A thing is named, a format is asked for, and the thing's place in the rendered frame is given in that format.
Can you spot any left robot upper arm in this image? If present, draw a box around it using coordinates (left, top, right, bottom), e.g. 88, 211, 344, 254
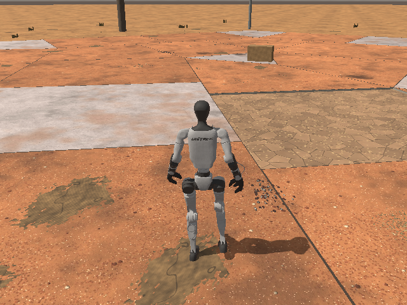
172, 128, 189, 163

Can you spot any robot left forearm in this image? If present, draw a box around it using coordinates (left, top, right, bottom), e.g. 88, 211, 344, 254
168, 153, 178, 175

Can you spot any robot right forearm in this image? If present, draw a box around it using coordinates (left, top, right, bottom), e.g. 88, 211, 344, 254
228, 153, 242, 180

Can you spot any right robot hand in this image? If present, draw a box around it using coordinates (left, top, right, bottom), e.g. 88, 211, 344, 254
229, 178, 244, 193

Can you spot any right robot upper arm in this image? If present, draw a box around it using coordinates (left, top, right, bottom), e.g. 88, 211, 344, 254
216, 128, 234, 163

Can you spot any humanoid robot torso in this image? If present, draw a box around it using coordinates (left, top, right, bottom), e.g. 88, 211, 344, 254
188, 125, 217, 191

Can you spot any left robot hand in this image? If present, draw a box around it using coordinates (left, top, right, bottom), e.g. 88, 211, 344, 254
167, 172, 182, 184

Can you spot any robot left shin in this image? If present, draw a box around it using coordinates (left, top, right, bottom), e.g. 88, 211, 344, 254
186, 212, 197, 253

